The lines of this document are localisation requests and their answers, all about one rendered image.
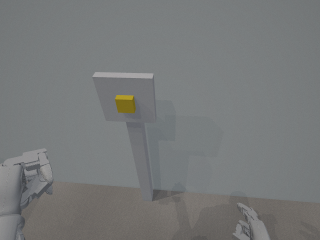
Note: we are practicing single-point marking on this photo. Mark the robot left hand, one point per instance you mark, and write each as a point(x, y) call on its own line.
point(13, 177)

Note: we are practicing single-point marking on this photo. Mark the robot left forearm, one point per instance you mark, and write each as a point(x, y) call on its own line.
point(11, 226)

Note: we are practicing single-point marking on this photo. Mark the button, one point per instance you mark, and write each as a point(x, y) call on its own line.
point(125, 103)

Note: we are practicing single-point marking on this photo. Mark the robot right hand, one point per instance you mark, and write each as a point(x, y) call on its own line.
point(256, 230)

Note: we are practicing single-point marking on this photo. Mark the panel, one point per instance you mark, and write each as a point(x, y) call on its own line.
point(142, 86)

